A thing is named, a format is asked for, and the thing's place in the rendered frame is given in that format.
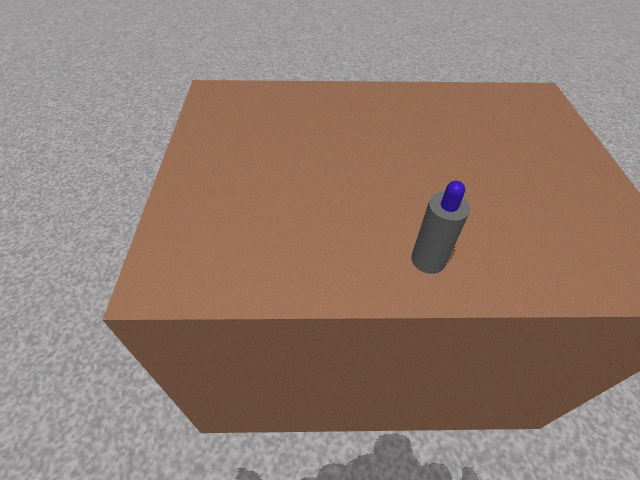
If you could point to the bottle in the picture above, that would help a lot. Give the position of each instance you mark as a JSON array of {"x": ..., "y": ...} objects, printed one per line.
[{"x": 442, "y": 224}]

